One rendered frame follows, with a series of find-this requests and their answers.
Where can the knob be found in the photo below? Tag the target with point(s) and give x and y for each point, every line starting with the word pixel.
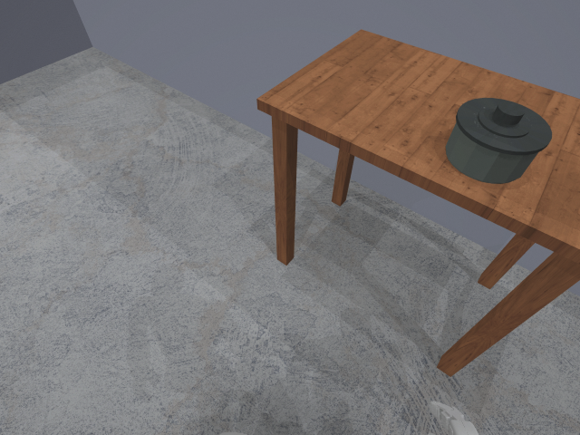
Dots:
pixel 509 113

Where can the robot right hand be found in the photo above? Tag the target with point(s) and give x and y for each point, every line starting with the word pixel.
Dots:
pixel 451 419

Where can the lid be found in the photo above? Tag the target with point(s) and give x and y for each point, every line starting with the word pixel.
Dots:
pixel 475 119

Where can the table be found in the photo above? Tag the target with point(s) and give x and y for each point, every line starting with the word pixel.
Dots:
pixel 394 105

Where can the pot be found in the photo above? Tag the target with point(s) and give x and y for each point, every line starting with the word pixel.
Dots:
pixel 482 164

